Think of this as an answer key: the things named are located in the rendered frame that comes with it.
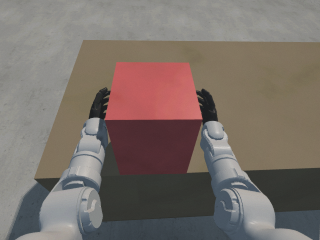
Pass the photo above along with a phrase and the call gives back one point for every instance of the right robot forearm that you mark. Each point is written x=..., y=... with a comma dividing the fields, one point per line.
x=221, y=162

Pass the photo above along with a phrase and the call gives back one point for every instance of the left robot forearm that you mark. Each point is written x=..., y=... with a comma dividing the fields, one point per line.
x=87, y=160

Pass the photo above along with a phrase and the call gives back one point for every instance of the right robot hand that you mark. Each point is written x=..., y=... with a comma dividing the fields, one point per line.
x=209, y=112

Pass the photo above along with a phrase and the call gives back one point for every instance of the pedestal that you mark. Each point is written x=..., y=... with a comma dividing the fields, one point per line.
x=267, y=97

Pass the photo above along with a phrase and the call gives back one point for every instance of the robot left upper arm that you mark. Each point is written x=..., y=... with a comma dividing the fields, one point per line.
x=71, y=214

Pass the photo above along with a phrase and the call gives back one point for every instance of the left robot hand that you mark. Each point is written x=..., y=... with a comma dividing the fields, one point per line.
x=98, y=107

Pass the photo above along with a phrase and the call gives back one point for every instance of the carton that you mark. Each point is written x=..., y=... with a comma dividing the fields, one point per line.
x=153, y=117

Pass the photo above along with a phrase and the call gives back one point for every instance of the robot right upper arm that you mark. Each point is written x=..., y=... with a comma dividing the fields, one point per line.
x=249, y=215

